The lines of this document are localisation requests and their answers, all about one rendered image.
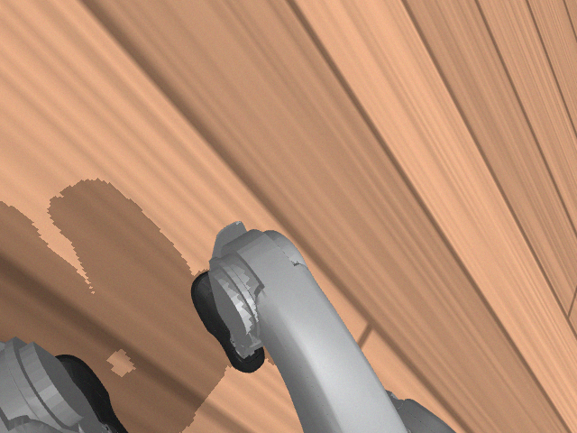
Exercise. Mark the left robot foot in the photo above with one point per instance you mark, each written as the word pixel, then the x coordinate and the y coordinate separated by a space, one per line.
pixel 95 392

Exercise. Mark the right robot foot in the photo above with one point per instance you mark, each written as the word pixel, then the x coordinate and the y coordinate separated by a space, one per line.
pixel 204 302

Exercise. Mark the right robot hand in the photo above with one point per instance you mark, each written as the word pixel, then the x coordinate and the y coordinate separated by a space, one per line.
pixel 418 419

